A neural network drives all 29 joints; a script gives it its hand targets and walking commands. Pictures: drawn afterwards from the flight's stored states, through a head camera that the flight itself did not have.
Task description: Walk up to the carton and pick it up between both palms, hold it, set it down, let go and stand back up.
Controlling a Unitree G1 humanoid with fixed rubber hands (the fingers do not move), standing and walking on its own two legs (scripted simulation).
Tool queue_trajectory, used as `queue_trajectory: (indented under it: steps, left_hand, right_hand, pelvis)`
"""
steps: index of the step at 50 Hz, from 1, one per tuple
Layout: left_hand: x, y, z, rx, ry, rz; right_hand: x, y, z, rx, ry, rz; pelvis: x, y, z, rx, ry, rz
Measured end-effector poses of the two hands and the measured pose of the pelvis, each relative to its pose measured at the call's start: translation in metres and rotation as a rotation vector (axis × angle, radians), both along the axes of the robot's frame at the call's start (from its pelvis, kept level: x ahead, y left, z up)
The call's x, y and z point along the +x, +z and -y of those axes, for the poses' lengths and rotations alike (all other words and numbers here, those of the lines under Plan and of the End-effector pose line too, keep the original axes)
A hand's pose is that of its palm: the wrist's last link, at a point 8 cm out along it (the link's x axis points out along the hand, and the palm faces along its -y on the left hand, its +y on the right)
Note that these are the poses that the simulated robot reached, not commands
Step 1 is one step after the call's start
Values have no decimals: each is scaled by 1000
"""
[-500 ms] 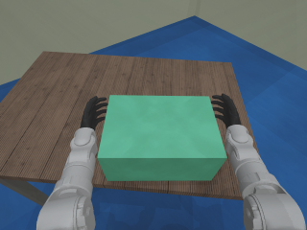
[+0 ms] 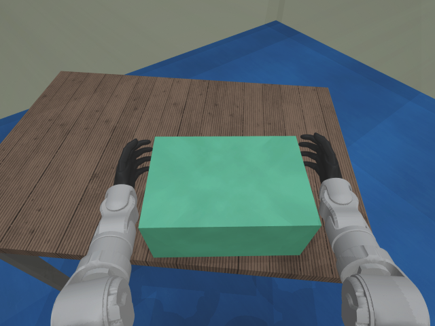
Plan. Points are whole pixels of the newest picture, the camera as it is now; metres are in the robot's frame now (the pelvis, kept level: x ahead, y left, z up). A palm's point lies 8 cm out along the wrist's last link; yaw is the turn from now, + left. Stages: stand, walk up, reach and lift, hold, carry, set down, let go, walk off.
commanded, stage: set down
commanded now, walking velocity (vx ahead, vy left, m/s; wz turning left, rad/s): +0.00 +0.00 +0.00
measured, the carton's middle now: (226, 195) +0.37 +0.02 +0.00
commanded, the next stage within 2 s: none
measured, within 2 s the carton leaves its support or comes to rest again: neither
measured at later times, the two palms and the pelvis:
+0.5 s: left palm (126, 181) +0.36 +0.22 +0.04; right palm (328, 173) +0.39 -0.17 +0.06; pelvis +0.00 +0.00 +0.00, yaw +0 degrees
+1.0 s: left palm (121, 189) +0.36 +0.23 +0.01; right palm (328, 181) +0.39 -0.18 +0.04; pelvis -0.01 +0.01 -0.01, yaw -1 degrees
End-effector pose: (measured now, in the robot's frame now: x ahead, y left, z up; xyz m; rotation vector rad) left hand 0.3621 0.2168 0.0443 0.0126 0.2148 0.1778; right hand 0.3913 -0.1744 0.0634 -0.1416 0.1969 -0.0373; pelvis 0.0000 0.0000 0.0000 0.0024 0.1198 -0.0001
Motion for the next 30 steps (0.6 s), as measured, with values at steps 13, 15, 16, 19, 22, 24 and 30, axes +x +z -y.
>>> queue_trajectory:
  steps: [13, 15, 16, 19, 22, 24, 30]
  left_hand:
    - [0, -1, 0, -8, 1, 11]
    - [0, -1, 0, -9, 1, 13]
    - [0, -1, 0, -9, 2, 13]
    - [-1, -2, 0, -9, 3, 18]
    - [-1, -2, 0, -9, 5, 23]
    - [-1, -3, 0, -10, 10, 23]
    - [-1, -13, -3, -16, 34, -21]
  right_hand:
    - [0, 0, 0, -5, 2, 3]
    - [0, 0, 0, -6, 2, 3]
    - [0, 0, 0, -8, 2, 3]
    - [0, 0, 0, -7, 2, 4]
    - [0, 0, 0, -8, 1, 4]
    - [1, 0, 0, -9, 1, 4]
    - [0, -6, 4, 22, -29, -31]
  pelvis:
    - [0, 0, 0, 0, 0, 0]
    - [0, 0, 0, 0, 0, 0]
    - [0, 0, 0, 0, 0, 0]
    - [0, 0, 0, 0, 0, -1]
    - [-1, 0, 0, 0, 0, -2]
    - [-1, 0, 0, -2, 0, -1]
    - [-3, -1, -1, -10, -5, -14]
